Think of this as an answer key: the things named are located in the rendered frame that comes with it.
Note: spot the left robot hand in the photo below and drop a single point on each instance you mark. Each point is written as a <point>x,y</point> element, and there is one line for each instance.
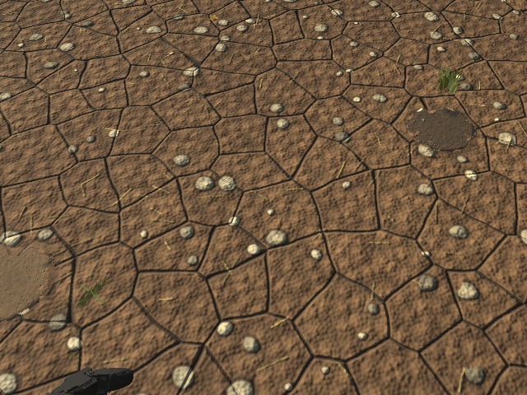
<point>94,382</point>

